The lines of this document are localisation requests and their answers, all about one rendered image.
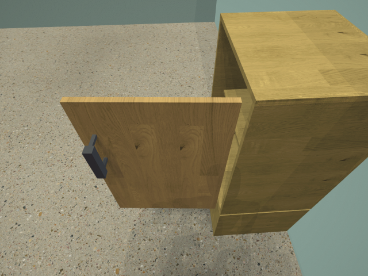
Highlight handle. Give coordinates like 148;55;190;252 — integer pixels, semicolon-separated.
82;135;108;179

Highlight cupboard door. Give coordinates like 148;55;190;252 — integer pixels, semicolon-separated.
60;97;242;209

